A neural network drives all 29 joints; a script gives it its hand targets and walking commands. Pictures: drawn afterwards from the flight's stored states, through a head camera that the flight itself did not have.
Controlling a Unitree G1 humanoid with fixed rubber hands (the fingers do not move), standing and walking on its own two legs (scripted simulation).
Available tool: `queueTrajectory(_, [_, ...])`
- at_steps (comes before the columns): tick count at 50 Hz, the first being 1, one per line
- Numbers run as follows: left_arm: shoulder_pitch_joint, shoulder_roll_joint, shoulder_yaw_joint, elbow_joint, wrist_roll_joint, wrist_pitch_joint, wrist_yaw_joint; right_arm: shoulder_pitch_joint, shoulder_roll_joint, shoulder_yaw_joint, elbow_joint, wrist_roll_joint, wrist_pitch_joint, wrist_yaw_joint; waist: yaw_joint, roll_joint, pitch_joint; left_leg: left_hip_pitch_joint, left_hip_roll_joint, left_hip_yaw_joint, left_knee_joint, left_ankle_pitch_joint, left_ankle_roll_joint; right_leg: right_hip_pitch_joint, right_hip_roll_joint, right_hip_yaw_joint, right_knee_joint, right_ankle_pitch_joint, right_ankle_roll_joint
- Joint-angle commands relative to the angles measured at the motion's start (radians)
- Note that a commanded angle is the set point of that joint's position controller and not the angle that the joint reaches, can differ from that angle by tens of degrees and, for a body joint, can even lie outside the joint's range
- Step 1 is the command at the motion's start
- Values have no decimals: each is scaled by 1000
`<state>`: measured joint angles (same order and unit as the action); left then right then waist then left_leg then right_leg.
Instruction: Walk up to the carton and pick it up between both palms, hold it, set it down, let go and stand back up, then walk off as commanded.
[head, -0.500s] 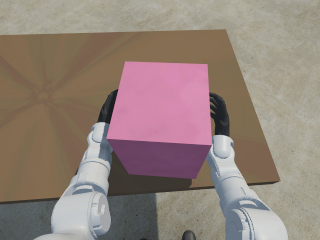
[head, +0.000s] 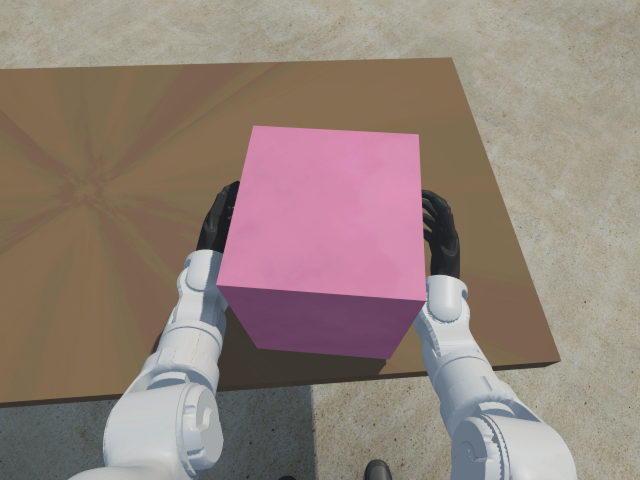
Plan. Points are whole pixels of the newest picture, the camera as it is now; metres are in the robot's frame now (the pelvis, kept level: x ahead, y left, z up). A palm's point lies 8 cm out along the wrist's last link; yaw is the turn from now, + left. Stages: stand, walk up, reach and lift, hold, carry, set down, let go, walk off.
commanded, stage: set down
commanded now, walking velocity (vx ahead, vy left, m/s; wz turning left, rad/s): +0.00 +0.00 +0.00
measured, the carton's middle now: (328, 254) +0.38 +0.01 -0.02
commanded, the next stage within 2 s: none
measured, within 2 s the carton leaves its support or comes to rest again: neither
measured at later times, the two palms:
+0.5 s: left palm (220, 243) +0.39 +0.15 +0.00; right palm (444, 263) +0.35 -0.14 +0.00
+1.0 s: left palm (187, 266) +0.37 +0.20 -0.03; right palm (457, 288) +0.33 -0.16 -0.02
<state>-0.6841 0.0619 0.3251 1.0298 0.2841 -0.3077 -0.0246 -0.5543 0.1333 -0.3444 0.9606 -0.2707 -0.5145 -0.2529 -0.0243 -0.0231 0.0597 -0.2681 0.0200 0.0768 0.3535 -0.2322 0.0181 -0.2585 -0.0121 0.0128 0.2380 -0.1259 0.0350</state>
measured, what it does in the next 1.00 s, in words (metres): stands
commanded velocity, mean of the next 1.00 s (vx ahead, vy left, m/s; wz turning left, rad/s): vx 0.00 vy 0.00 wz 0.00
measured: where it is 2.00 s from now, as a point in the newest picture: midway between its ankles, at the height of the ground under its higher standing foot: outside the picture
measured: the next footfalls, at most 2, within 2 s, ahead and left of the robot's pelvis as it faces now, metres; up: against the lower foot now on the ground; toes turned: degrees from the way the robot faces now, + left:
none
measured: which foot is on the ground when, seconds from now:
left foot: down 0.00-1.00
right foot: down 0.00-1.00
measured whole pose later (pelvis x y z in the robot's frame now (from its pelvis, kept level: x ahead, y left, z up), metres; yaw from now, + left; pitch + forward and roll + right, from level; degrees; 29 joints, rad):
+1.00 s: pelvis -0.03 +0.02 -0.01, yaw +0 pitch +17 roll -3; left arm -0.73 0.15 0.24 1.20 0.06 -0.38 0.01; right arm -0.57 0.00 -0.28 1.08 0.03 -0.51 -0.17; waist -0.02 -0.02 -0.08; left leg -0.57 0.02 0.08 0.53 -0.26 0.03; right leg -0.54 -0.02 0.01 0.36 -0.13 0.05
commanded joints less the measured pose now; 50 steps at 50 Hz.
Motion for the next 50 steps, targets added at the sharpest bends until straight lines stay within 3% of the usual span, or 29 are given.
queueTrajectory(1, [-402, -559, -152, 89, 101, -35, -134, -384, 563, 208, 150, -142, -26, 179, 9, 77, -590, -4, -9, 9, 61, 574, -76, 280, 23, -79, 83, 510, -38])
queueTrajectory(4, [-394, -556, -130, 104, 120, -37, -144, -369, 569, 203, 134, -156, -24, 177, 10, 43, -568, -17, -7, 11, 43, 544, -69, 300, 23, -83, 86, 520, -29])
queueTrajectory(6, [-382, -570, -136, 94, 128, -43, -140, -352, 574, 199, 175, -155, -27, 182, 4, 86, -538, 9, -7, 6, 45, 574, -75, 275, 24, -88, 74, 489, -35])
queueTrajectory(7, [-379, -550, -124, 116, 124, -39, -139, -364, 561, 191, 149, -146, -28, 184, 16, 45, -552, -1, -3, 6, 47, 544, -67, 263, 27, -83, 80, 502, -33])
queueTrajectory(8, [-400, -558, -138, 101, 113, -47, -138, -344, 586, 189, 175, -161, -26, 184, -6, 55, -553, -9, -8, 13, 52, 559, -69, 273, 21, -85, 84, 515, -32])
queueTrajectory(10, [-411, -552, -113, 116, 132, -48, -138, -365, 571, 178, 167, -157, -24, 186, 15, 60, -551, -17, -11, 13, 44, 536, -65, 279, 19, -86, 89, 503, -30])
queueTrajectory(11, [-402, -518, -100, 107, 137, -46, -135, -340, 525, 161, 199, -168, -20, 188, -1, 57, -529, -7, -8, 12, 33, 522, -65, 293, 22, -90, 80, 478, -34])
queueTrajectory(13, [-385, -493, -100, 130, 127, -52, -130, -355, 502, 169, 163, -169, -38, 180, -4, 47, -581, -3, -12, 16, 57, 570, -70, 285, 22, -80, 101, 571, -28])
queueTrajectory(17, [-399, -531, -46, 113, 165, -58, -123, -347, 563, 105, 192, -210, -29, 184, 8, 48, -492, -36, -11, 14, 41, 554, -59, 290, 19, -80, 88, 478, -31])
queueTrajectory(18, [-400, -451, -49, 141, 143, -63, -113, -359, 460, 107, 186, -181, -37, 181, -3, 63, -537, -18, -7, 6, 56, 575, -72, 271, 28, -85, 101, 478, -39])
queueTrajectory(21, [-388, -423, -28, 97, 163, -53, -92, -352, 441, 73, 202, -172, -39, 171, 14, 88, -504, 10, -7, 9, 68, 630, -71, 230, 29, -82, 90, 468, -36])
queueTrajectory(23, [-370, -335, 5, 80, 142, -67, -68, -320, 357, 59, 207, -155, -36, 156, 8, 62, -532, 26, -1, 9, 59, 642, -71, 265, 35, -83, 88, 467, -38])
queueTrajectory(25, [-366, -265, -5, 62, 125, -59, -46, -338, 276, 46, 194, -108, -37, 143, 21, 92, -540, 27, -3, 11, 77, 637, -82, 223, 39, -84, 90, 427, -42])
queueTrajectory(26, [-361, -178, -12, 47, 87, -66, -24, -346, 165, 46, 184, -64, -48, 128, 25, 93, -601, 35, -3, 14, 91, 685, -88, 237, 42, -70, 105, 490, -42])
queueTrajectory(28, [-386, -128, 6, 56, 68, -63, -13, -353, 149, 56, 202, -43, -33, 110, 21, 68, -601, -18, -11, 23, 99, 623, -72, 246, 36, -56, 108, 505, -37])
queueTrajectory(31, [-406, 64, -18, 96, -22, -53, 13, -360, -53, 103, 187, 67, -15, 71, -7, 57, -624, -93, -22, 20, 103, 505, -71, 312, 33, -31, 149, 538, -27])
queueTrajectory(32, [-420, 69, -40, 70, -55, -55, 35, -396, -66, 121, 144, 110, -24, 62, 2, 73, -691, -119, -19, 14, 123, 526, -80, 320, 44, -27, 174, 557, -33])
queueTrajectory(35, [-459, 87, -150, 14, -156, -103, 67, -428, -129, 142, 79, 163, -66, 48, -41, 136, -928, -85, -12, -3, 206, 719, -115, 248, 63, -43, 229, 660, -40])
queueTrajectory(36, [-474, 100, -141, 15, -165, -116, 69, -439, -118, 157, 81, 179, -67, 52, -16, 133, -978, -77, -17, 7, 239, 744, -116, 221, 63, -36, 235, 664, -39])
queueTrajectory(37, [-492, 116, -145, 19, -170, -119, 68, -422, -116, 174, 76, 196, -63, 54, -29, 124, -1007, -79, -15, 0, 251, 756, -113, 209, 66, -32, 241, 684, -41])
queueTrajectory(38, [-449, 130, -143, 38, -168, -117, 69, -400, -121, 215, 52, 225, -62, 62, -3, 129, -1017, -122, -27, 8, 260, 742, -104, 259, 58, -21, 267, 741, -42])
queueTrajectory(39, [-470, 147, -143, 52, -176, -126, 72, -412, -134, 194, 53, 222, -62, 61, -12, 130, -1031, -191, -28, 4, 254, 702, -100, 272, 54, -18, 280, 749, -43])
queueTrajectory(40, [-491, 161, -152, 70, -184, -122, 68, -406, -149, 194, 94, 229, -48, 60, -24, 150, -1012, -177, -23, -12, 245, 636, -99, 234, 47, -19, 281, 657, -44])
queueTrajectory(41, [-442, 159, -158, 20, -212, -128, 60, -394, -152, 225, 35, 259, -49, 64, -23, 120, -1048, -105, -22, -12, 273, 718, -106, 242, 61, -27, 287, 707, -39])
queueTrajectory(42, [-476, 160, -173, 39, -235, -128, 54, -423, -169, 212, 61, 269, -40, 66, -29, 127, -1022, -62, -12, -18, 281, 735, -116, 161, 67, -41, 276, 636, -41])
queueTrajectory(44, [-520, 169, -204, 46, -234, -125, 59, -428, -207, 182, 106, 282, -26, 81, -42, 207, -978, 7, -4, -39, 276, 683, -133, 25, 70, -52, 256, 482, -56])
queueTrajectory(46, [-481, 152, -226, 26, -246, -109, 66, -416, -227, 183, 95, 308, -24, 89, -34, 227, -973, 96, -2, -50, 282, 727, -148, -43, 79, -63, 239, 403, -61])
queueTrajectory(47, [-472, 159, -218, 68, -267, -103, 58, -412, -223, 218, 86, 331, -17, 96, -8, 200, -918, 94, -4, -44, 275, 699, -142, -49, 72, -54, 229, 377, -60])
queueTrajectory(50, [-425, 170, -243, 93, -299, -95, 40, -360, -253, 217, 81, 331, -3, 109, -31, 182, -873, 88, 1, -56, 261, 648, -135, -93, 73, -66, 221, 335, -58])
